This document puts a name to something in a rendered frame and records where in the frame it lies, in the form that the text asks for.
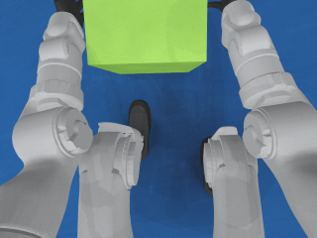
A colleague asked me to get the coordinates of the carton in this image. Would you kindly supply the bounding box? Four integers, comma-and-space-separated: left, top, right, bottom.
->
82, 0, 208, 74

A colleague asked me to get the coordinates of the robot right forearm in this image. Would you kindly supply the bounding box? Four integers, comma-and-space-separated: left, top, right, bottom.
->
221, 0, 317, 112

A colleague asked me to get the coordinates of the left robot hand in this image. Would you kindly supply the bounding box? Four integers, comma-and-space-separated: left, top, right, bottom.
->
53, 0, 84, 29

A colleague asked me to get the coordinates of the right robot hand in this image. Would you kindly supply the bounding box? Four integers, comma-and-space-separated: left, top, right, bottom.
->
207, 0, 237, 12

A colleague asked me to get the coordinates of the robot left forearm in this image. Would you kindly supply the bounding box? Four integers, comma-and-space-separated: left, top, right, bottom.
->
12, 11, 86, 149

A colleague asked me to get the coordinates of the robot left upper arm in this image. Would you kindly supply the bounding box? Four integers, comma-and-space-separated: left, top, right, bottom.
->
0, 105, 93, 238

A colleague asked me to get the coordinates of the robot right thigh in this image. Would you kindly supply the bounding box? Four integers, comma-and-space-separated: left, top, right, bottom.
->
203, 135, 265, 238

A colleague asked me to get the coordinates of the robot right upper arm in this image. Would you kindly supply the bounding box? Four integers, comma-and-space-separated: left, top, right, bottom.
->
242, 101, 317, 238

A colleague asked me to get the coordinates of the right robot foot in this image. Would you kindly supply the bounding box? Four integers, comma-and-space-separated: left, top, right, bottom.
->
200, 136, 213, 196

